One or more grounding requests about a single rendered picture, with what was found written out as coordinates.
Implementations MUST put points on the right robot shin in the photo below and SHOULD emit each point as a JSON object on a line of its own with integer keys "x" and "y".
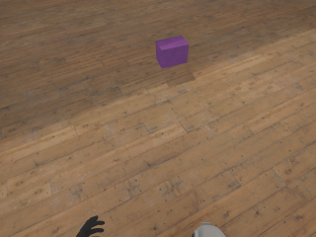
{"x": 205, "y": 223}

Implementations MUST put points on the carton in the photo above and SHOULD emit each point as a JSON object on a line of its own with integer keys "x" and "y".
{"x": 172, "y": 51}

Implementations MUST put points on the robot left hand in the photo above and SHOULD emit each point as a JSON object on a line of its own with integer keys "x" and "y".
{"x": 86, "y": 230}

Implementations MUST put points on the right robot thigh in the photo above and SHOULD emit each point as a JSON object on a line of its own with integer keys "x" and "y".
{"x": 208, "y": 231}

